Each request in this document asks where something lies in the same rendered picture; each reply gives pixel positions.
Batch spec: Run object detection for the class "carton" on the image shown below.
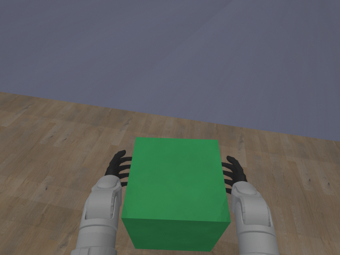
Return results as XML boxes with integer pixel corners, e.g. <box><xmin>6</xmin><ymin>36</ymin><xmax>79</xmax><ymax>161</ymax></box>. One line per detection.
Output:
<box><xmin>121</xmin><ymin>137</ymin><xmax>231</xmax><ymax>252</ymax></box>

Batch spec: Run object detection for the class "robot right forearm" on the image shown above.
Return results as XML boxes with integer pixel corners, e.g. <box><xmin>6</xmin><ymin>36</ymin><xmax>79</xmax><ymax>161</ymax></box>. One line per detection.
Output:
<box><xmin>231</xmin><ymin>181</ymin><xmax>280</xmax><ymax>255</ymax></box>

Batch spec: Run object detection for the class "left robot hand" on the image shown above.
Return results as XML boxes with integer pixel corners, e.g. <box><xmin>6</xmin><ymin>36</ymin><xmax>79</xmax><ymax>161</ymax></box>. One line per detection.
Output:
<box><xmin>105</xmin><ymin>150</ymin><xmax>132</xmax><ymax>187</ymax></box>

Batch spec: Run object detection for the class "right robot hand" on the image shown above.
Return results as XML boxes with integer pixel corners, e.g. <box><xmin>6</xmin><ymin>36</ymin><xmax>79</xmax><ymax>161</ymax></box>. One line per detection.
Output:
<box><xmin>222</xmin><ymin>156</ymin><xmax>247</xmax><ymax>194</ymax></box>

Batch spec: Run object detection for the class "robot left forearm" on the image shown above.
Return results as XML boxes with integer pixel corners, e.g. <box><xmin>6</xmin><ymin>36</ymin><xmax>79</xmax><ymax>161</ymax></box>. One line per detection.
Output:
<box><xmin>70</xmin><ymin>175</ymin><xmax>122</xmax><ymax>255</ymax></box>

